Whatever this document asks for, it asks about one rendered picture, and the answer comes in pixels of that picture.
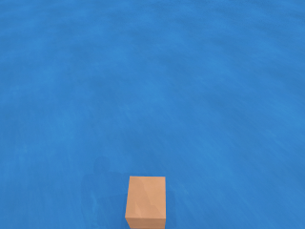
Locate carton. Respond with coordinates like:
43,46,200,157
125,176,166,229

